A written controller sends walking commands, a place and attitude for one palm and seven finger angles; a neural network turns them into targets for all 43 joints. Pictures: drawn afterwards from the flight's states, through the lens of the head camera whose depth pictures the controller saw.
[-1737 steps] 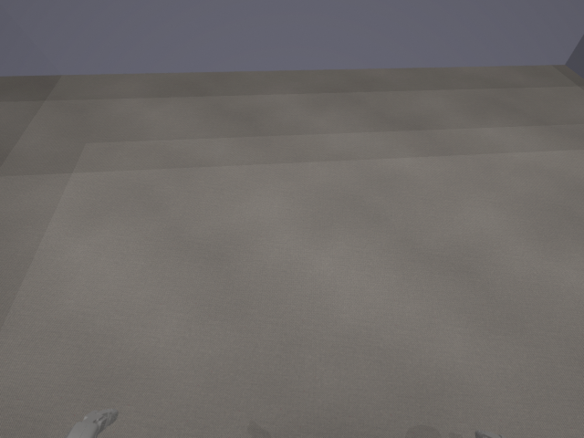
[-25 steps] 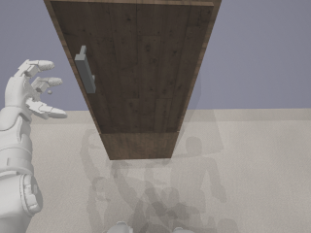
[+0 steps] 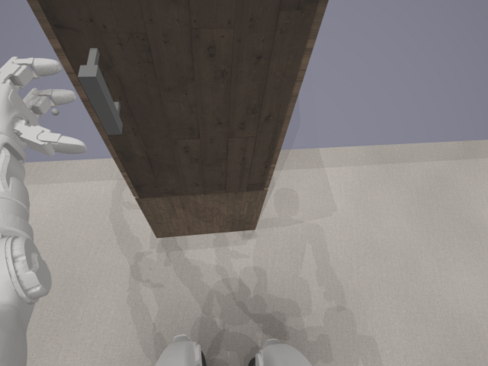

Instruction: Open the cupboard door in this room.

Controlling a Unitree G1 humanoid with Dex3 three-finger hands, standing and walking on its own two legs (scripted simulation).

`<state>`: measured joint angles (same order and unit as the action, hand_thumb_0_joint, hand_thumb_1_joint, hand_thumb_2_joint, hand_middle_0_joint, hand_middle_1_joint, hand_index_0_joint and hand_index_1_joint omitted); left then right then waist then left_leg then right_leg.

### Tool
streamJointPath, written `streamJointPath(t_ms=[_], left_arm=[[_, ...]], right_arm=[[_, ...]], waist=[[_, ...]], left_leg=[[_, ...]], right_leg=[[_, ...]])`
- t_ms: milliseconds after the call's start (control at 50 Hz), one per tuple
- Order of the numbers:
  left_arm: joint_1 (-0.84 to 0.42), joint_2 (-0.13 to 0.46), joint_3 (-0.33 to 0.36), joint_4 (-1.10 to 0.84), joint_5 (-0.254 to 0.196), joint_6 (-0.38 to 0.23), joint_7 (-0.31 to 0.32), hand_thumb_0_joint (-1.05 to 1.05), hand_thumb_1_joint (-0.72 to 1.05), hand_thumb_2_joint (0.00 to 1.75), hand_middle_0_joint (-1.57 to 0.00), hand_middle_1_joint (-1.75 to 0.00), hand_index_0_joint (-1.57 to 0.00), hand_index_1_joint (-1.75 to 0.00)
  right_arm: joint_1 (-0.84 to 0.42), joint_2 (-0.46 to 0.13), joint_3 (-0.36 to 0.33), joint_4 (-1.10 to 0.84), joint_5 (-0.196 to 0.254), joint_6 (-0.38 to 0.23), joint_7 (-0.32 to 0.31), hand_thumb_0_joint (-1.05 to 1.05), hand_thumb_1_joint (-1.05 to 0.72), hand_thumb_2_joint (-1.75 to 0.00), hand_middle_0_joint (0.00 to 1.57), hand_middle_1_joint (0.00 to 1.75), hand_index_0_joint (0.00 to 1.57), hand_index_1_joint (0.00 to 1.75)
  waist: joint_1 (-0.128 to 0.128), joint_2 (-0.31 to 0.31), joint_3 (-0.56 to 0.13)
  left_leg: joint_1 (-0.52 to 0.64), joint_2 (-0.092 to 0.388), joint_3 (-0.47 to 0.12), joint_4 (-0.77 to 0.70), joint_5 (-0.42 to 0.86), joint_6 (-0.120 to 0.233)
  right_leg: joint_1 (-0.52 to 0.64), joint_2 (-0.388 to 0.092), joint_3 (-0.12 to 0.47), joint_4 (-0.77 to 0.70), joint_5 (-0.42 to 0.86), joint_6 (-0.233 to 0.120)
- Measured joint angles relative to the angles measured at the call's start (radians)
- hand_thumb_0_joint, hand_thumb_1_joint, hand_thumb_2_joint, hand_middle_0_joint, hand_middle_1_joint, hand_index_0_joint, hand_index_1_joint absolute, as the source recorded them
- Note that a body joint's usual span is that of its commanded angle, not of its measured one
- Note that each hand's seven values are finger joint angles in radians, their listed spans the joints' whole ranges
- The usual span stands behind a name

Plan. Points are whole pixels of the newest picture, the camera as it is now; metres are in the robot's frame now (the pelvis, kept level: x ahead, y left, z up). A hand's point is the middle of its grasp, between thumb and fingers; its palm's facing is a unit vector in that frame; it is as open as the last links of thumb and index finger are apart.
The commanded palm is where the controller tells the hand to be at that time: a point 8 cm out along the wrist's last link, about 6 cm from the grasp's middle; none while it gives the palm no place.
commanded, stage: move the hooked fingers beside the handle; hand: left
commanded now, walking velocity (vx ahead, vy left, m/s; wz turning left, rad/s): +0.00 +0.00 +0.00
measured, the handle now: (104, 93) +0.53 +0.19 +0.10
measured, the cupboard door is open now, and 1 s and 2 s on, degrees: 0 0 0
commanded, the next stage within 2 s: slide the fingers in behind the handle in 0.60 s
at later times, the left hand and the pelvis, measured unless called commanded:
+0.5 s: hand (50, 120) +0.47 +0.26 +0.10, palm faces +0.06 -1.00 +0.02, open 13.9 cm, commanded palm +0.45 +0.30 +0.10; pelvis +0.01 +0.01 +0.00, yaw +0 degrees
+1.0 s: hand (72, 118) +0.48 +0.23 +0.10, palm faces +0.03 -1.00 +0.03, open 14.0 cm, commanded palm +0.45 +0.28 +0.10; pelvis +0.00 +0.00 +0.00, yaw +1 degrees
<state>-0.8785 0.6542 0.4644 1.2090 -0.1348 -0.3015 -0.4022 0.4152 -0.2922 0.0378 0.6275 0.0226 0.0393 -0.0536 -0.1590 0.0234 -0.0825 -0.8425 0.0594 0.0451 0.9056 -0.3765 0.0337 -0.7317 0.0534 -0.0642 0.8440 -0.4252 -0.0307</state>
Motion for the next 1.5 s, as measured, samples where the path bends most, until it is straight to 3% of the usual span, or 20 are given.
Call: streamJointPath(t_ms=[140, 360, 520, 760, 880, 1080, 1320, 1500], left_arm=[[0.039, -0.022, 0.024, -0.037, -0.007, -0.012, 0.003, -0.01, -0.5, 0.3, -0.3, -1.2, -0.3, -1.2], [0.083, -0.073, -0.022, -0.079, -0.029, 0.004, 0.009, -0.01, -0.5, 0.3, -0.3, -1.2, -0.3, -1.2], [0.105, -0.102, -0.019, -0.105, -0.027, -0.024, 0.032, -0.01, -0.5, 0.3, -0.3, -1.2, -0.3, -1.2], [0.044, -0.063, -0.044, -0.048, -0.029, -0.023, 0.017, -0.01, -0.5, 0.3, -0.3, -1.2, -0.3, -1.2], [0.026, -0.092, -0.073, -0.052, -0.036, -0.022, 0.026, -0.01, -0.5, 0.3, -0.3, -1.2, -0.3, -1.2], [0.047, -0.118, -0.033, -0.065, -0.003, -0.023, 0.095, -0.01, -0.5, 0.3, -0.3, -1.2, -0.31, -1.21], [0.057, -0.157, -0.088, -0.078, -0.022, -0.02, 0.105, -0.01, -0.5, 0.3, -0.3, -1.2, -0.31, -1.21], [0.051, -0.191, -0.091, -0.088, -0.006, -0.038, 0.148, -0.01, -0.5, 0.3, -0.3, -1.2, -0.3, -1.21]], right_arm=[[0.012, 0.013, -0.001, 0.003, 0.001, 0.02, 0.006, 0.0, -0.9, -0.9, 0.21, 0.3, 0.2, 0.3], [-0.019, 0.014, -0.009, -0.008, 0.003, 0.031, 0.013, 0.0, -0.9, -0.9, 0.21, 0.3, 0.2, 0.3], [-0.051, 0.015, -0.008, -0.02, 0.003, 0.027, 0.014, 0.0, -0.91, -0.9, 0.2, 0.3, 0.2, 0.3], [-0.053, 0.01, 0.001, -0.002, 0.005, 0.016, 0.002, 0.0, -0.91, -0.9, 0.2, 0.3, 0.2, 0.3], [-0.032, 0.006, -0.005, 0.017, 0.002, 0.011, 0.006, 0.0, -0.91, -0.9, 0.2, 0.3, 0.2, 0.3], [-0.009, 0.016, -0.005, 0.006, -0.003, 0.009, 0.018, 0.0, -0.91, -0.9, 0.2, 0.3, 0.2, 0.3], [-0.011, 0.024, -0.01, 0.018, 0.002, 0.01, 0.025, 0.0, -0.91, -0.9, 0.2, 0.3, 0.2, 0.3], [-0.039, 0.019, -0.016, 0.004, -0.003, -0.003, 0.03, 0.0, -0.91, -0.9, 0.2, 0.3, 0.2, 0.3]], waist=[[0.006, -0.004, -0.009], [0.028, 0.001, -0.025], [0.04, -0.003, -0.021], [0.031, -0.006, -0.006], [0.027, 0.0, -0.008], [0.008, 0.002, -0.012], [0.025, 0.008, -0.022], [0.023, 0.002, -0.017]], left_leg=[[0.011, 0.001, 0.003, 0.001, -0.014, 0.002], [0.044, -0.008, 0.001, -0.007, -0.024, 0.008], [0.053, -0.011, 0.0, -0.003, -0.023, 0.008], [0.025, -0.012, -0.017, 0.013, -0.011, 0.005], [0.015, -0.013, -0.02, 0.017, -0.008, 0.006], [0.019, -0.005, -0.001, 0.013, -0.008, 0.004], [0.041, -0.009, -0.011, 0.004, -0.008, -0.001], [0.033, -0.009, -0.01, 0.007, -0.007, -0.005]], right_leg=[[0.014, 0.002, 0.004, -0.008, -0.008, 0.003], [0.053, -0.005, 0.003, -0.023, -0.015, 0.01], [0.06, -0.008, 0.002, -0.015, -0.017, 0.011], [0.039, -0.008, -0.015, 0.0, -0.012, 0.006], [0.03, -0.009, -0.018, 0.005, -0.01, 0.006], [0.021, -0.003, 0.002, 0.012, -0.008, 0.004], [0.046, -0.005, -0.007, 0.003, -0.012, -0.001], [0.033, -0.006, -0.006, 0.016, -0.016, -0.004]])
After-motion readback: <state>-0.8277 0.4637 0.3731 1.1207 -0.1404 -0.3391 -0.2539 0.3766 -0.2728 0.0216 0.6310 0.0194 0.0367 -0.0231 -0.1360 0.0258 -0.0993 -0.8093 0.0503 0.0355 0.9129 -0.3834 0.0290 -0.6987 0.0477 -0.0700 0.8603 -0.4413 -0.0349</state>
